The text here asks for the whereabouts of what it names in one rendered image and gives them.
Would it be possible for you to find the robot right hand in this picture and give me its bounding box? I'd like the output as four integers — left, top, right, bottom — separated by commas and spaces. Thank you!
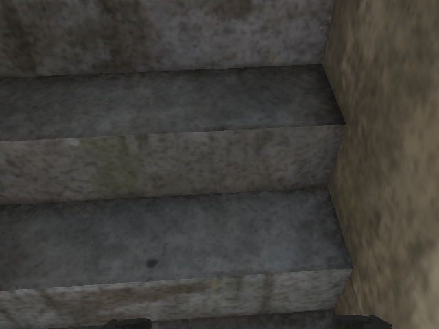
332, 315, 392, 329

